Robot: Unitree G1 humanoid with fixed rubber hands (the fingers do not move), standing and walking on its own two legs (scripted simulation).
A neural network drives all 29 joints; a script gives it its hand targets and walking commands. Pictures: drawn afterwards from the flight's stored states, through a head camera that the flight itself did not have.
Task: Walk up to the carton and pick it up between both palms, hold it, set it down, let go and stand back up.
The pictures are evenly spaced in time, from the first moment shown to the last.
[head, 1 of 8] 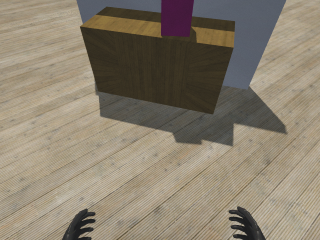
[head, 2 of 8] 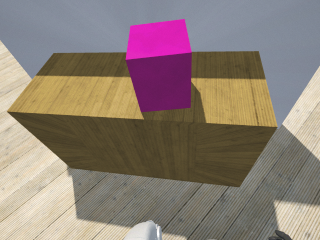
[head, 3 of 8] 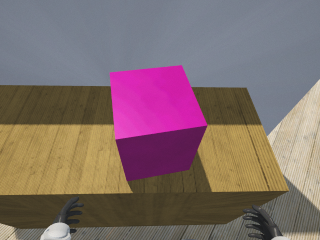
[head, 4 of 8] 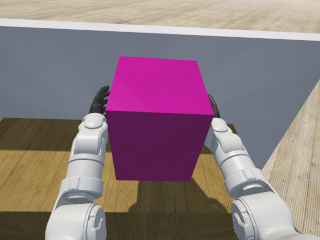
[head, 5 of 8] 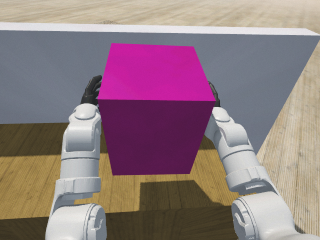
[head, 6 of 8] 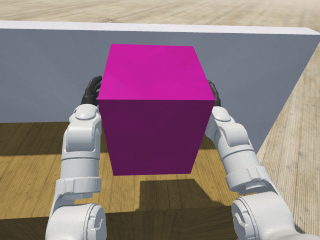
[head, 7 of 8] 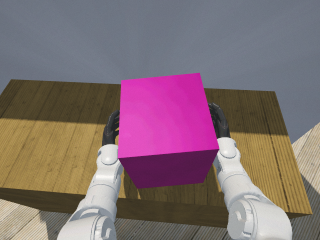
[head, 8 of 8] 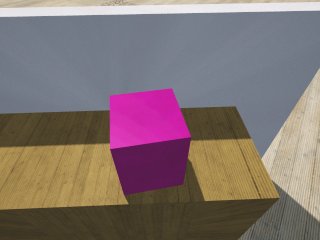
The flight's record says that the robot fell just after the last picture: no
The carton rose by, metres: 0.21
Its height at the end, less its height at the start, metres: +0.00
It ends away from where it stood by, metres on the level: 0.01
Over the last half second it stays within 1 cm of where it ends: yes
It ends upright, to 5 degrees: yes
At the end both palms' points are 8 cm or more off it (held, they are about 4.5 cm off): yes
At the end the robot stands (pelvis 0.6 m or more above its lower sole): yes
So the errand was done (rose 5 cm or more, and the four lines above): yes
